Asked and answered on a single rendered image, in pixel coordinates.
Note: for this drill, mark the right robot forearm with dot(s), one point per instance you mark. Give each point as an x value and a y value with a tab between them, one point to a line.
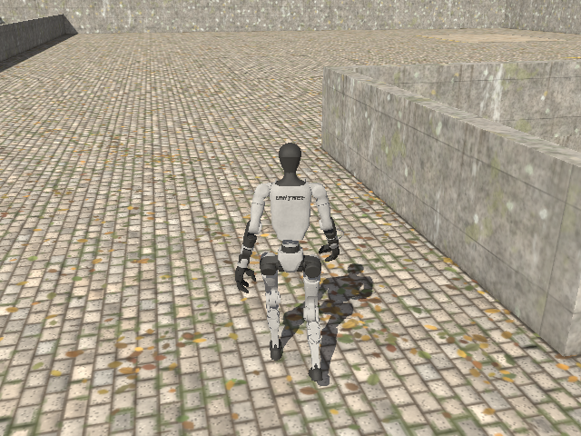
331	236

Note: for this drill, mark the robot right hand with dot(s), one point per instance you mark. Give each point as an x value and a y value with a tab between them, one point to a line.
326	248

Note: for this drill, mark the robot right thigh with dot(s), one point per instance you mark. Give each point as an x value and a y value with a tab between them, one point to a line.
311	279

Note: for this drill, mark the right robot upper arm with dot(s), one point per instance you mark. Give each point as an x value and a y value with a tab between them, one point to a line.
318	191

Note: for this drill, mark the left robot forearm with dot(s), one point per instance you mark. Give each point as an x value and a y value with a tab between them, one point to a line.
249	239

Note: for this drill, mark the robot left hand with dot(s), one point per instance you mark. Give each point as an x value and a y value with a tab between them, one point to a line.
239	278

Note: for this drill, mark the left robot upper arm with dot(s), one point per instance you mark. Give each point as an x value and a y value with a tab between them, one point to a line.
257	206

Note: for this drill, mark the robot torso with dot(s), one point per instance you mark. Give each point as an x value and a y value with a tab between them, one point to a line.
290	219

